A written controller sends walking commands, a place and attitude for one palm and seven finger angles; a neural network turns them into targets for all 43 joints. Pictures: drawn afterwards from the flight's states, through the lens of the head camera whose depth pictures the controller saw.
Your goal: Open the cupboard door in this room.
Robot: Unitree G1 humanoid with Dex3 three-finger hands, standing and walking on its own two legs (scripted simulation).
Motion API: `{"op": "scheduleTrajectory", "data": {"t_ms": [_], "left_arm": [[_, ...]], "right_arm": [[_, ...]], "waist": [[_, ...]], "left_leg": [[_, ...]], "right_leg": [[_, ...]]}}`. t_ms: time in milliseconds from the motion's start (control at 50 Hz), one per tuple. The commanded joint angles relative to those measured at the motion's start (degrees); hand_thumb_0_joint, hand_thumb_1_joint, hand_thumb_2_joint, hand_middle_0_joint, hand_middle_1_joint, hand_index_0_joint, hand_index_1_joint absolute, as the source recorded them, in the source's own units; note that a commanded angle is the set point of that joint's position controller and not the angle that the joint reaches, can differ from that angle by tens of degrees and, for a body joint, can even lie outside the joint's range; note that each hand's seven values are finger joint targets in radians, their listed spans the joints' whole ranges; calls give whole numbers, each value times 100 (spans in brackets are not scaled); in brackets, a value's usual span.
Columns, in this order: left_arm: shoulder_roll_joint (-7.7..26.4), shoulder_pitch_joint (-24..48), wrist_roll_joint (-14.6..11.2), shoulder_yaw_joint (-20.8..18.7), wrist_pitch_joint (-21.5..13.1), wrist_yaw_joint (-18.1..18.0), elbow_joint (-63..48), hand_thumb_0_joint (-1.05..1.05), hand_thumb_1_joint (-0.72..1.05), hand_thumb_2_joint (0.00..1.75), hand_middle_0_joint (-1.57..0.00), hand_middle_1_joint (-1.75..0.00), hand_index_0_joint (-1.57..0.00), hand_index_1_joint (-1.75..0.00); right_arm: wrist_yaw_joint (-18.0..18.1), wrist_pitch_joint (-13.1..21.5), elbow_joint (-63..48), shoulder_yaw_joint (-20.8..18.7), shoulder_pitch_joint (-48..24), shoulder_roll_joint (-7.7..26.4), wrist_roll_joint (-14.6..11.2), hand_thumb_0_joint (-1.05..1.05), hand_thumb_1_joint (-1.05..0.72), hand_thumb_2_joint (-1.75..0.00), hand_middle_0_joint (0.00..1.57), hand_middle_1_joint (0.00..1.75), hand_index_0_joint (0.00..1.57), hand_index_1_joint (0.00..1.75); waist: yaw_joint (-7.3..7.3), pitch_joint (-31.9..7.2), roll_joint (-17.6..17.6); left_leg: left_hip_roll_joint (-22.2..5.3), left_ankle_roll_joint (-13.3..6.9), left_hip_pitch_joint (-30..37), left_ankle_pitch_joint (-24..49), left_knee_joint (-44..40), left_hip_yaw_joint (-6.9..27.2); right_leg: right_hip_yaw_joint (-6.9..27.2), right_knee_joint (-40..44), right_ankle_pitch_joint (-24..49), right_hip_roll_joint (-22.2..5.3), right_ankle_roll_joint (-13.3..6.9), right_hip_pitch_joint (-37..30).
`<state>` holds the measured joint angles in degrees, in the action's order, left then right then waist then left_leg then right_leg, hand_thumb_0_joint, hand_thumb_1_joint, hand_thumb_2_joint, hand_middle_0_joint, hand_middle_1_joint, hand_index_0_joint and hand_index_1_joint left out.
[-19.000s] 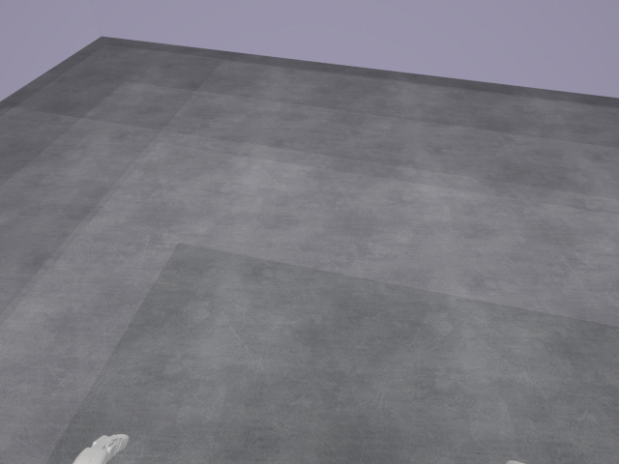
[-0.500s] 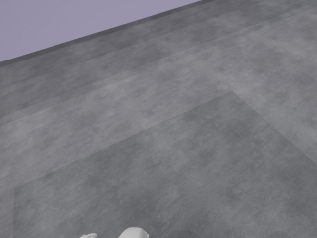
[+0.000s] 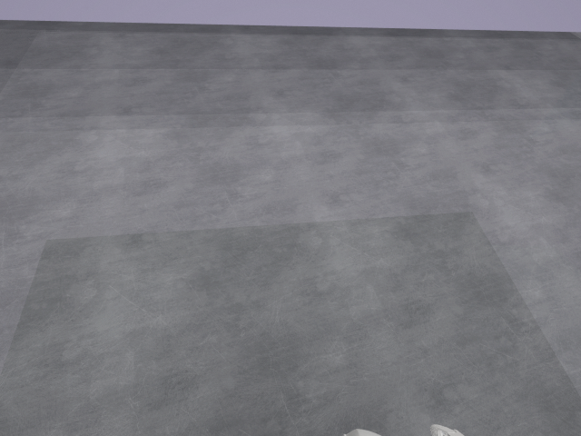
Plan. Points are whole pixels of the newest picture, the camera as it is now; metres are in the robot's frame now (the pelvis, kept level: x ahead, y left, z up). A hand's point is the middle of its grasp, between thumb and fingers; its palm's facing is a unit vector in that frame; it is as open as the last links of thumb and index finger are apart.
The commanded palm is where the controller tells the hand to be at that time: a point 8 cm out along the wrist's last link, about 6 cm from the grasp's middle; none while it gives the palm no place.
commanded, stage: turn or walk to find it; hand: left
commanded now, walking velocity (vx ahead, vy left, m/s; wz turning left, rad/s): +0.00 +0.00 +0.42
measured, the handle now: out of the picture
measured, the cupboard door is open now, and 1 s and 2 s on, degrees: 0 0 0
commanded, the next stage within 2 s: stand and wait in 1.24 s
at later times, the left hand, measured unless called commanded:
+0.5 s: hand out of the picture +0.06 +0.14 -0.14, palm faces +0.18 -0.94 -0.29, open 7.4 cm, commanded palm none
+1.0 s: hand out of the picture -0.17 +0.14 -0.19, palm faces +0.50 -0.83 -0.24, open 7.4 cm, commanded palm none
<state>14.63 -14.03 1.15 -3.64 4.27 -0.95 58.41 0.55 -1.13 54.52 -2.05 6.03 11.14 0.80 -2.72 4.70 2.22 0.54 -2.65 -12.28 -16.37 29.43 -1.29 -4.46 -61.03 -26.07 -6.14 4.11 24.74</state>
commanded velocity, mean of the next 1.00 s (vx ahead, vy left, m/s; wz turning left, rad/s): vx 0.00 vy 0.00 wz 0.42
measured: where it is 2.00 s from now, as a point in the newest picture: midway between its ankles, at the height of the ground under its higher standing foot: outside the picture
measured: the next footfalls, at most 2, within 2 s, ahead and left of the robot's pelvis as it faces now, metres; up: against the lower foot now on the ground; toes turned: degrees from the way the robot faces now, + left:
right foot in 0.40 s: +0.03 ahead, -0.15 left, +0.00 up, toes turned +5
left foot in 0.98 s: -0.09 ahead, +0.06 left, +0.00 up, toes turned +29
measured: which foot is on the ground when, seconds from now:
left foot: down 0.00-0.40, up 0.42-0.96, down 0.98-1.00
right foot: up 0.00-0.38, down 0.40-0.98, up 1.00-1.00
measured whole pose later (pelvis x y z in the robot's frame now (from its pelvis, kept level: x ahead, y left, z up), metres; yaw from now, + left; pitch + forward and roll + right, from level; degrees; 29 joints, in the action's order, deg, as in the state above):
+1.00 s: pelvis -0.07 -0.05 -0.01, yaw +25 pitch -1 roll +0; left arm 13.2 -17.2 1.2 -3.3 2.3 -1.1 58.3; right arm -0.4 -1.8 55.2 -3.4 5.7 12.7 0.4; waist -3.3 4.7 2.2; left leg -0.2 0.5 -13.4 -17.7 33.1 -3.8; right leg -15.8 -39.2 -21.5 -10.1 1.4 17.3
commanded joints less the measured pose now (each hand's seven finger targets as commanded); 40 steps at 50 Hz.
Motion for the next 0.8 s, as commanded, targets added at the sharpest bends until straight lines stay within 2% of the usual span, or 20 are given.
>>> {"op": "scheduleTrajectory", "data": {"t_ms": [0, 60, 100, 200, 280, 300, 320, 340, 360, 380, 400, 420, 440, 460, 480, 500, 520, 560, 660, 780], "left_arm": [[429, 67, -13, -94, -228, 22, -422, 0, 90, 90, -20, -30, -20, -30], [412, 230, -13, -92, -231, -2, -518, 0, 90, 90, -20, -30, -20, -30], [396, 396, -25, -87, -226, -16, -586, 0, 90, 90, -20, -30, -20, -30], [262, 830, -54, -41, -239, -21, -832, 0, 90, 90, -20, -30, -20, -30], [201, 677, -92, -22, -300, -31, -857, 0, 90, 90, -20, -30, -20, -30], [209, 577, -111, -24, -319, -37, -820, 0, 90, 90, -20, -30, -20, -30], [234, 342, -116, -38, -342, -45, -762, 0, 90, 90, -20, -30, -20, -30], [318, 111, -109, -61, -384, -59, -697, 0, 90, 90, -20, -30, -20, -30], [641, -118, -45, -122, -454, -90, -665, 0, 90, 90, -20, -30, -20, -30], [1143, -219, 33, -220, -492, -123, -688, 0, 90, 90, -20, -30, -20, -30], [1124, -146, -25, -181, -445, -126, -767, 0, 90, 90, -20, -30, -20, -30], [854, 256, -41, -205, -474, -144, -861, 0, 90, 90, -20, -30, -20, -30], [741, 617, -46, -170, -454, -134, -937, 0, 90, 90, -20, -30, -20, -30], [591, 778, -49, -106, -456, -116, -983, 0, 90, 90, -20, -30, -20, -30], [441, 817, -55, -76, -468, -116, -999, 0, 90, 90, -20, -30, -20, -30], [401, 756, -53, -50, -501, -101, -998, 0, 90, 90, -20, -30, -20, -30], [395, 619, -61, -49, -519, -93, -952, 0, 90, 90, -20, -30, -20, -30], [389, 330, -56, -67, -530, -96, -870, 0, 90, 90, -20, -30, -20, -30], [444, -148, -11, -108, -538, -116, -683, 0, 90, 90, -20, -30, -20, -30], [702, -473, 63, -159, -491, -99, -474, 0, 90, 90, -20, -30, -20, -30]], "right_arm": [[95, 117, -204, -265, 475, 1132, -10, 0, -90, -90, 20, 30, 20, 30], [87, 126, -161, -296, 685, 1095, -8, 0, -90, -90, 20, 30, 20, 30], [83, 119, -165, -309, 763, 1071, 10, 0, -90, -90, 20, 30, 20, 30], [73, 74, -130, -365, 941, 1095, 61, 0, -90, -90, 20, 30, 20, 30], [60, 32, -168, -402, 820, 1100, 78, 0, -90, -90, 20, 30, 20, 30], [53, 24, -163, -403, 814, 1093, 76, 0, -90, -90, 20, 30, 20, 30], [48, 16, -179, -409, 755, 1072, 58, 0, -90, -90, 20, 30, 20, 30], [36, 14, -203, -401, 706, 1008, 24, 0, -90, -90, 20, 30, 20, 30], [2, 22, -234, -374, 799, 742, -29, 0, -90, -90, 20, 30, 20, 30], [-16, 27, -380, -326, 762, 416, -36, 0, -90, -90, 20, 30, 20, 30], [9, -53, -376, -419, 661, 720, 14, 0, -90, -90, 20, 30, 20, 30], [-8, -148, -225, -442, 808, 768, 61, 0, -90, -90, 20, 30, 20, 30], [-44, -206, -95, -465, 900, 725, 67, 0, -90, -90, 20, 30, 20, 30], [-81, -227, 2, -459, 1005, 677, 77, 0, -90, -90, 20, 30, 20, 30], [-108, -237, 71, -453, 1141, 612, 77, 0, -90, -90, 20, 30, 20, 30], [-117, -240, 123, -432, 1260, 547, 73, 0, -90, -90, 20, 30, 20, 30], [-115, -250, 148, -426, 1285, 569, 66, 0, -90, -90, 20, 30, 20, 30], [-106, -257, 122, -429, 1169, 624, 65, 0, -90, -90, 20, 30, 20, 30], [-93, -258, 38, -380, 753, 600, 67, 0, -90, -90, 20, 30, 20, 30], [-94, -163, -132, -242, 189, 466, -8, 0, -90, -90, 20, 30, 20, 30]], "waist": [[267, -588, -935], [327, -635, -893], [359, -550, -1001], [497, -513, -1005], [402, -658, -1137], [357, -699, -1156], [225, -797, -1067], [101, -875, -808], [29, -1087, 24], [-48, -963, 1539], [-37, -765, 1065], [162, -516, 988], [322, -216, 710], [429, -98, 475], [511, -55, 409], [515, -104, 529], [466, -152, 675], [352, -209, 861], [161, -249, 590], [-63, -418, 809]], "left_leg": [[-1310, -483, 894, 3374, -1011, 1132], [-1311, -544, 1005, 3405, -998, 1299], [-1360, -627, 866, 3155, -1049, 1520], [-1392, -787, 687, 2803, -977, 1992], [-1227, -719, 328, 3040, -711, 2171], [-1153, -660, 110, 2966, -639, 2214], [-1051, -554, -165, 2645, -501, 2192], [-843, -341, -589, 2057, -264, 2074], [-402, 10, -1332, 830, 361, 1642], [429, 428, -2263, -1404, 1682, 617], [251, 410, -2021, -1819, 2748, 732], [81, 401, -1921, -1428, 3389, 958], [40, 429, -1917, -1075, 3817, 849], [-26, 469, -1919, -760, 4040, 728], [-80, 505, -1905, -515, 4115, 654], [-51, 563, -1938, -289, 4192, 578], [-67, 614, -1985, -174, 4257, 540], [-146, 690, -2059, -117, 4225, 525], [-311, 759, -2081, -372, 3727, 460], [-287, 683, -1453, -1081, 2050, 19]], "right_leg": [[318, -458, 450, -8, 116, 671], [364, -337, 506, 18, 182, 721], [418, -162, 428, 12, 190, 666], [408, 741, 37, 167, 121, 382], [271, 1970, 111, 420, 8, -433], [260, 2360, 344, 465, -23, -773], [240, 2920, 844, 474, -45, -1258], [243, 3684, 1455, 362, -66, -1918], [946, 4298, 1594, -435, -240, -2780], [2362, 4443, 2292, -1872, -867, -2996], [2323, 4493, 2416, -2252, -1285, -1981], [2067, 4723, 1503, -1929, -1298, -1355], [1771, 4809, 962, -1633, -1179, -1036], [1327, 4705, 1082, -1328, -1037, -981], [983, 4622, 1381, -1145, -905, -953], [666, 4579, 1688, -999, -817, -1120], [531, 4572, 1804, -967, -789, -1257], [523, 4573, 1832, -1035, -842, -1468], [574, 4460, 2256, -1329, -1047, -1858], [381, 4130, 3228, -1521, -1267, -2099]]}}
